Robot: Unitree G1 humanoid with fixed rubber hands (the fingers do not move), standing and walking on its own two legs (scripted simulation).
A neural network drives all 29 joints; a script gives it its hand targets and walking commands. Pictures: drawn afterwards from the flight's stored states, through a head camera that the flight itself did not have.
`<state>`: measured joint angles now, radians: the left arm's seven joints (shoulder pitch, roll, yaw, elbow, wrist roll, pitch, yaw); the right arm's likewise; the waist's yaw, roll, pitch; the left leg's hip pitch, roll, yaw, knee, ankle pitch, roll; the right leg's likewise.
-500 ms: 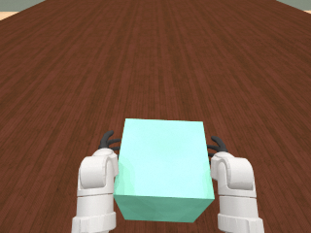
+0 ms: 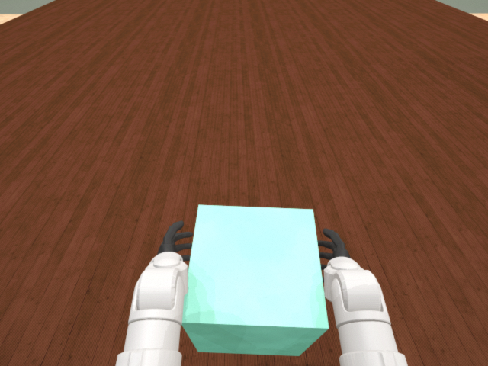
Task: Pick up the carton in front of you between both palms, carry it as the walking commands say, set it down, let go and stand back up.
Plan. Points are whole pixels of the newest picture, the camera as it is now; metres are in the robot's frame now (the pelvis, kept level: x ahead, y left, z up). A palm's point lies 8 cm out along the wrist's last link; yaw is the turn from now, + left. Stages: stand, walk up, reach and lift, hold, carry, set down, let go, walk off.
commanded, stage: carry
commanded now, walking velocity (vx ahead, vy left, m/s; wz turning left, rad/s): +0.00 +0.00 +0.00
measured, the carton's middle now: (251, 285) +0.31 +0.00 -0.05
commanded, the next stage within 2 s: hold in 0.86 s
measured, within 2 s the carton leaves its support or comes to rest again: neither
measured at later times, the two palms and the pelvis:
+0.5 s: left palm (173, 263) +0.29 +0.14 +0.05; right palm (349, 269) +0.29 -0.16 +0.04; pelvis +0.00 -0.01 +0.00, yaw +0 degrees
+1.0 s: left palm (186, 264) +0.29 +0.12 +0.05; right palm (364, 278) +0.27 -0.18 +0.04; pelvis -0.01 -0.01 +0.01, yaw -6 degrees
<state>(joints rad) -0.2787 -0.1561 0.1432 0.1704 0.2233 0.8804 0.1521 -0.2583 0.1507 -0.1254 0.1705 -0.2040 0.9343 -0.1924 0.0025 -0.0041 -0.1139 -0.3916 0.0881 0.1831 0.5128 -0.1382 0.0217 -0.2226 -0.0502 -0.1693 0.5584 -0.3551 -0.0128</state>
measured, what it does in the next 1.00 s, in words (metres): stands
